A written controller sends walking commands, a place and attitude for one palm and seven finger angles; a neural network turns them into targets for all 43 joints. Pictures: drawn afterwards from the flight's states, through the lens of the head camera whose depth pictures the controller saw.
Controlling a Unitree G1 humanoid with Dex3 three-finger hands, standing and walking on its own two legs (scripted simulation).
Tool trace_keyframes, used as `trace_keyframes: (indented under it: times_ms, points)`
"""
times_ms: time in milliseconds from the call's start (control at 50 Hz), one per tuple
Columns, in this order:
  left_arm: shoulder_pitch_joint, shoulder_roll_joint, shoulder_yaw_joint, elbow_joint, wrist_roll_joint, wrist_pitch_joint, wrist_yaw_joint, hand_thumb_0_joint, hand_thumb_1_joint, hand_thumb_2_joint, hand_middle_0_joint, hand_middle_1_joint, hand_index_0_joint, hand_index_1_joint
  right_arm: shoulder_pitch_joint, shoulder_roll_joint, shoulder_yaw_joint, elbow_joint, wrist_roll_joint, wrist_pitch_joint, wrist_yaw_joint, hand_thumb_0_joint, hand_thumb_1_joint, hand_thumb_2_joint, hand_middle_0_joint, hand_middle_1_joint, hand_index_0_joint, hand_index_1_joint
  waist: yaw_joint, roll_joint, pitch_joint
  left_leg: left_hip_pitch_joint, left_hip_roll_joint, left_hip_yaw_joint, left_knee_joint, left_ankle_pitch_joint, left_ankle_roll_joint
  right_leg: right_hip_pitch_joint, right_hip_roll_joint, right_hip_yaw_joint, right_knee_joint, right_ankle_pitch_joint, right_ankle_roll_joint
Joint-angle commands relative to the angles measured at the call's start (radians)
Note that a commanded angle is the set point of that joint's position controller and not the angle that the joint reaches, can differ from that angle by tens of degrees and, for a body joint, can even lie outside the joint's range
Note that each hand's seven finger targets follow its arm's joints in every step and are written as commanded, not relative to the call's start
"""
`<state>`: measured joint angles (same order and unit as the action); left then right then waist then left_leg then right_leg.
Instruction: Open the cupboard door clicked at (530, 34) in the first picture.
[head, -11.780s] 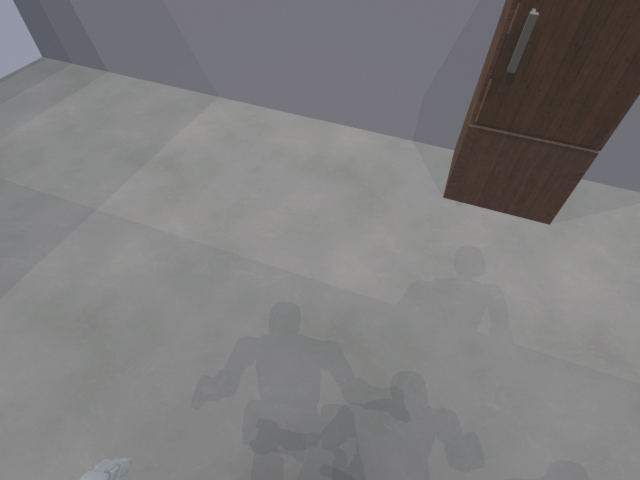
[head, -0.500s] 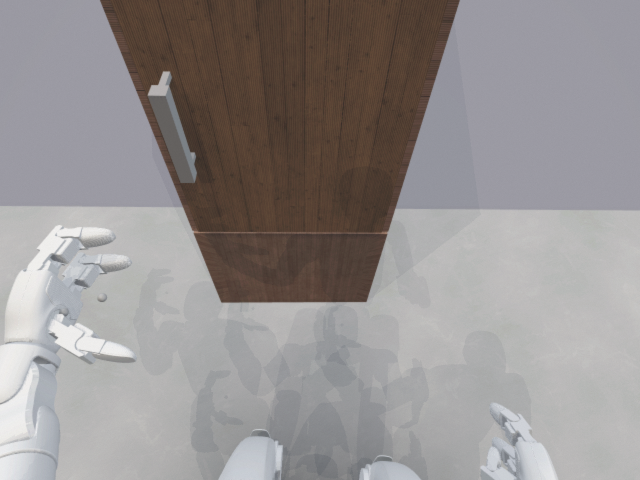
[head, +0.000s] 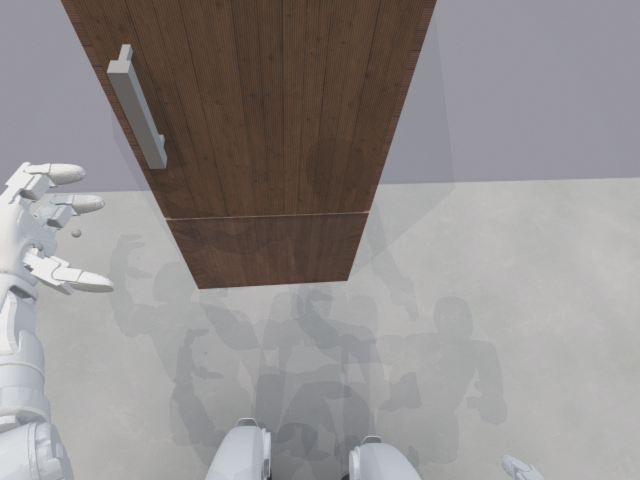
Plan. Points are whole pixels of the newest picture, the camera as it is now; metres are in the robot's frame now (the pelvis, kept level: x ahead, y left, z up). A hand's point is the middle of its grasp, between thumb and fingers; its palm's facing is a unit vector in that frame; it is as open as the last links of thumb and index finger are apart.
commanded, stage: move the hooked fingers beside the handle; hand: left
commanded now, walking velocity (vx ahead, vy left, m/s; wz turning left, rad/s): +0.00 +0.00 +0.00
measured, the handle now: (143, 111) +0.60 +0.28 +0.05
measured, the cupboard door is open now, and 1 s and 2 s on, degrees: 0 0 0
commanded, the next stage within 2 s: slide the fingers in behind the handle in 1.76 s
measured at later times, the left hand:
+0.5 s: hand (77, 181) +0.46 +0.32 +0.06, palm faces +0.11 -0.99 -0.01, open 14.0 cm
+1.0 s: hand (87, 136) +0.53 +0.33 +0.06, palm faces +0.12 -0.99 -0.01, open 14.0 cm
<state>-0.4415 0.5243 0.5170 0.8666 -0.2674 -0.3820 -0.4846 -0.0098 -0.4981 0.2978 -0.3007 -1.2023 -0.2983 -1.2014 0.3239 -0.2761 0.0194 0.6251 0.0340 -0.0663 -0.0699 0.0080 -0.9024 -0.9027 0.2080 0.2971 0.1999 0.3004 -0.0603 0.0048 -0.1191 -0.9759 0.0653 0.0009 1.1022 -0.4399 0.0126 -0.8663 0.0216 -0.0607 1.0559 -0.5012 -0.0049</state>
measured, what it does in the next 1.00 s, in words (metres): stands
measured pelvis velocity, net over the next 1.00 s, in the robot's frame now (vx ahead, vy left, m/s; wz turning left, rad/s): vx -0.01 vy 0.01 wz -0.06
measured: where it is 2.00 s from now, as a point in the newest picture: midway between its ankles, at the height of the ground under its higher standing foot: outside the picture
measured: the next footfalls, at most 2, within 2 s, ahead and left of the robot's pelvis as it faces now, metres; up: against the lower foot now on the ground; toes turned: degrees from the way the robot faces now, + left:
none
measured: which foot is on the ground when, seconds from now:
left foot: down 0.00-1.00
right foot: down 0.00-1.00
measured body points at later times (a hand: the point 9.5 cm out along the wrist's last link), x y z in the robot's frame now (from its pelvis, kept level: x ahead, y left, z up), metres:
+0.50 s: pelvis -0.01 +0.01 -0.02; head +0.13 +0.05 +0.41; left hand +0.44 +0.38 +0.06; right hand +0.04 -0.27 -0.11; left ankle +0.05 +0.11 -0.66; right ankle +0.00 -0.12 -0.66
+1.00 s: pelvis -0.01 +0.01 -0.03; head +0.18 +0.06 +0.37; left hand +0.52 +0.39 +0.06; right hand -0.01 -0.26 -0.12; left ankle +0.05 +0.11 -0.66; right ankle +0.00 -0.12 -0.66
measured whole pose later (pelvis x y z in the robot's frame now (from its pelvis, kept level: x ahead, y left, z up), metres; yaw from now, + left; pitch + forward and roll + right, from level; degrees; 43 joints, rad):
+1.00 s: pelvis -0.01 +0.01 -0.03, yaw -3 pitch +28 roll -7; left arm -1.08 0.98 0.61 1.33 -0.04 -0.30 -0.48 -0.01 -0.50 0.30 -0.30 -1.20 -0.30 -1.20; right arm 0.36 -0.30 0.11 0.59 0.01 0.07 -0.06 0.00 -0.90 -0.90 0.21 0.30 0.20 0.30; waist -0.23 0.02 -0.08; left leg -1.30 0.10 -0.04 1.26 -0.47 0.03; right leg -1.15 0.06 -0.09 1.16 -0.50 0.01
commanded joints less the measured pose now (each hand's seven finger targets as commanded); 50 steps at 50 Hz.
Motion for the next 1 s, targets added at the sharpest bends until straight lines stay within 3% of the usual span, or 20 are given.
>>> trace_keyframes:
  times_ms: [0, 20, 60, 100, 200, 280, 320, 380, 420, 460, 540, 600, 640, 660, 680, 700, 800, 920, 940, 980]
  points:
    - [-0.372, 0.335, 0.066, -0.148, -0.003, -0.076, 0.001, 0.000, -0.500, 0.300, -0.300, -1.200, -0.300, -1.200, 0.071, -0.182, -0.066, -0.097, -0.008, -0.026, -0.015, 0.000, -0.900, -0.900, 0.200, 0.300, 0.200, 0.300, -0.001, 0.139, -0.368, 0.353, -0.030, -0.043, -0.133, 0.240, 0.017, 0.032, 0.029, 0.027, -0.127, 0.213, -0.022]
    - [-0.407, 0.359, 0.075, -0.145, 0.010, -0.086, 0.004, 0.000, -0.500, 0.300, -0.300, -1.200, -0.300, -1.200, 0.076, -0.184, -0.066, -0.090, -0.009, -0.022, -0.015, 0.000, -0.900, -0.900, 0.200, 0.300, 0.200, 0.300, -0.002, 0.151, -0.382, 0.373, -0.026, -0.051, -0.133, 0.253, 0.013, 0.019, 0.028, 0.024, -0.122, 0.213, -0.023]
    - [-0.445, 0.334, 0.048, -0.130, 0.018, -0.097, 0.010, 0.000, -0.500, 0.300, -0.300, -1.200, -0.300, -1.200, 0.085, -0.182, -0.068, -0.080, -0.013, -0.015, -0.012, 0.000, -0.900, -0.900, 0.200, 0.300, 0.200, 0.300, -0.010, 0.184, -0.399, 0.423, -0.021, -0.063, -0.133, 0.266, 0.008, -0.024, 0.030, 0.016, -0.120, 0.199, -0.024]
    - [-0.457, 0.370, 0.081, -0.082, 0.016, -0.101, 0.013, 0.000, -0.500, 0.300, -0.300, -1.200, -0.300, -1.200, 0.096, -0.191, -0.068, -0.075, -0.016, -0.006, -0.012, 0.000, -0.900, -0.900, 0.200, 0.300, 0.200, 0.300, -0.012, 0.143, -0.400, 0.402, -0.019, -0.069, -0.127, 0.256, 0.010, -0.027, 0.034, 0.012, -0.115, 0.189, -0.025]
    - [-0.521, 0.397, 0.069, -0.022, 0.044, -0.090, 0.009, 0.000, -0.500, 0.300, -0.300, -1.200, -0.300, -1.200, 0.113, -0.196, -0.063, -0.075, -0.019, 0.022, -0.006, 0.000, -0.900, -0.900, 0.200, 0.300, 0.200, 0.300, -0.019, 0.186, -0.410, 0.413, -0.018, -0.071, -0.119, 0.289, 0.009, -0.050, 0.033, 0.009, -0.108, 0.205, -0.026]
    - [-0.595, 0.451, 0.084, 0.057, 0.065, -0.084, 0.020, 0.000, -0.500, 0.300, -0.300, -1.200, -0.300, -1.200, 0.120, -0.205, -0.056, -0.073, -0.019, 0.042, -0.008, 0.000, -0.900, -0.900, 0.200, 0.300, 0.200, 0.300, -0.044, 0.137, -0.377, 0.343, -0.015, -0.070, -0.108, 0.226, 0.015, -0.063, 0.034, 0.014, -0.108, 0.173, -0.017]
    - [-0.630, 0.504, 0.114, 0.067, 0.074, -0.095, 0.021, 0.000, -0.500, 0.300, -0.300, -1.200, -0.300, -1.200, 0.129, -0.212, -0.053, -0.072, -0.024, 0.048, -0.009, 0.000, -0.900, -0.900, 0.200, 0.300, 0.200, 0.300, -0.042, 0.149, -0.406, 0.344, -0.015, -0.074, -0.096, 0.235, 0.014, -0.070, 0.036, 0.015, -0.097, 0.174, -0.019]
    - [-0.697, 0.508, 0.082, 0.086, 0.091, -0.093, 0.011, 0.000, -0.500, 0.300, -0.300, -1.200, -0.300, -1.200, 0.135, -0.214, -0.047, -0.066, -0.025, 0.056, -0.008, 0.000, -0.900, -0.900, 0.200, 0.300, 0.200, 0.300, -0.064, 0.192, -0.415, 0.347, -0.013, -0.075, -0.079, 0.240, 0.015, -0.100, 0.036, 0.017, -0.090, 0.174, -0.017]
    - [-0.710, 0.549, 0.106, 0.094, 0.096, -0.096, 0.005, 0.000, -0.500, 0.300, -0.300, -1.200, -0.300, -1.200, 0.149, -0.223, -0.047, -0.060, -0.028, 0.063, -0.009, 0.000, -0.900, -0.900, 0.200, 0.300, 0.200, 0.300, -0.060, 0.215, -0.454, 0.388, -0.006, -0.092, -0.072, 0.282, 0.009, -0.128, 0.038, 0.010, -0.075, 0.186, -0.023]
    - [-0.731, 0.526, 0.079, 0.118, 0.099, -0.083, -0.003, 0.000, -0.500, 0.300, -0.300, -1.200, -0.300, -1.200, 0.156, -0.221, -0.044, -0.055, -0.029, 0.070, -0.008, 0.000, -0.900, -0.900, 0.200, 0.300, 0.200, 0.300, -0.074, 0.226, -0.457, 0.398, -0.003, -0.097, -0.063, 0.293, 0.009, -0.153, 0.038, 0.006, -0.074, 0.188, -0.020]
    - [-0.772, 0.549, 0.077, 0.147, 0.108, -0.055, -0.004, 0.000, -0.500, 0.300, -0.300, -1.200, -0.300, -1.200, 0.175, -0.229, -0.042, -0.051, -0.030, 0.085, -0.009, 0.000, -0.900, -0.900, 0.200, 0.300, 0.200, 0.300, -0.086, 0.215, -0.463, 0.397, 0.001, -0.107, -0.055, 0.299, 0.010, -0.175, 0.038, 0.002, -0.073, 0.188, -0.017]
    - [-0.838, 0.622, 0.107, 0.176, 0.125, -0.039, 0.010, 0.000, -0.500, 0.300, -0.300, -1.200, -0.300, -1.200, 0.182, -0.233, -0.032, -0.051, -0.030, 0.090, -0.014, 0.000, -0.900, -0.900, 0.200, 0.300, 0.200, 0.300, -0.102, 0.202, -0.448, 0.331, -0.001, -0.101, -0.036, 0.267, 0.019, -0.172, 0.040, 0.009, -0.068, 0.179, -0.015]
    - [-0.862, 0.678, 0.129, 0.172, 0.146, -0.039, 0.019, 0.000, -0.500, 0.300, -0.300, -1.200, -0.300, -1.200, 0.190, -0.236, -0.027, -0.055, -0.033, 0.093, -0.014, 0.000, -0.900, -0.900, 0.200, 0.300, 0.200, 0.300, -0.094, 0.238, -0.490, 0.335, 0.000, -0.100, -0.025, 0.291, 0.017, -0.164, 0.040, 0.010, -0.057, 0.187, -0.015]
    - [-0.892, 0.673, 0.114, 0.143, 0.152, -0.043, 0.021, 0.000, -0.500, 0.300, -0.300, -1.200, -0.300, -1.200, 0.194, -0.233, -0.025, -0.051, -0.035, 0.095, -0.011, 0.000, -0.900, -0.900, 0.200, 0.300, 0.200, 0.300, -0.103, 0.277, -0.509, 0.363, 0.003, -0.102, -0.018, 0.318, 0.015, -0.179, 0.041, 0.008, -0.052, 0.200, -0.016]
    - [-0.871, 0.693, 0.133, 0.156, 0.160, -0.042, 0.025, 0.000, -0.500, 0.300, -0.300, -1.200, -0.300, -1.200, 0.200, -0.235, -0.026, -0.052, -0.037, 0.099, -0.009, 0.000, -0.900, -0.900, 0.200, 0.300, 0.200, 0.300, -0.095, 0.272, -0.518, 0.373, 0.005, -0.105, -0.016, 0.332, 0.013, -0.180, 0.042, 0.006, -0.053, 0.204, -0.017]
    - [-0.888, 0.692, 0.131, 0.154, 0.154, -0.045, 0.023, 0.000, -0.500, 0.300, -0.300, -1.200, -0.300, -1.200, 0.203, -0.235, -0.024, -0.053, -0.038, 0.099, -0.008, 0.000, -0.900, -0.900, 0.200, 0.300, 0.200, 0.300, -0.104, 0.277, -0.531, 0.382, 0.005, -0.109, -0.007, 0.357, 0.014, -0.187, 0.046, 0.005, -0.046, 0.217, -0.018]
    - [-0.924, 0.719, 0.110, 0.237, 0.177, 0.002, 0.010, 0.000, -0.500, 0.300, -0.300, -1.200, -0.300, -1.200, 0.213, -0.236, -0.007, -0.060, -0.032, 0.116, -0.007, 0.000, -0.900, -0.900, 0.200, 0.300, 0.200, 0.300, -0.126, 0.275, -0.485, 0.322, 0.007, -0.105, 0.008, 0.340, 0.019, -0.202, 0.050, 0.002, -0.045, 0.216, -0.014]
    - [-1.018, 0.825, 0.133, 0.253, 0.207, 0.018, 0.007, 0.000, -0.500, 0.300, -0.300, -1.200, -0.300, -1.200, 0.228, -0.242, 0.012, -0.064, -0.035, 0.126, -0.013, 0.000, -0.900, -0.900, 0.200, 0.300, 0.200, 0.300, -0.156, 0.282, -0.518, 0.268, 0.014, -0.100, 0.058, 0.349, 0.031, -0.206, 0.054, 0.006, -0.027, 0.229, -0.006]
    - [-1.014, 0.850, 0.141, 0.265, 0.216, 0.021, 0.006, 0.000, -0.500, 0.300, -0.300, -1.200, -0.300, -1.200, 0.231, -0.244, 0.016, -0.066, -0.036, 0.129, -0.014, 0.000, -0.900, -0.900, 0.200, 0.300, 0.200, 0.300, -0.150, 0.296, -0.519, 0.264, 0.014, -0.103, 0.059, 0.353, 0.028, -0.204, 0.054, 0.004, -0.023, 0.228, -0.008]
    - [-0.959, 0.823, 0.129, 0.279, 0.221, 0.035, -0.001, 0.000, -0.500, 0.300, -0.300, -1.200, -0.300, -1.200, 0.241, -0.238, 0.017, -0.074, -0.036, 0.135, -0.007, 0.000, -0.900, -0.900, 0.200, 0.300, 0.200, 0.300, -0.138, 0.316, -0.534, 0.291, 0.014, -0.106, 0.057, 0.395, 0.024, -0.209, 0.057, -0.005, -0.018, 0.246, -0.011]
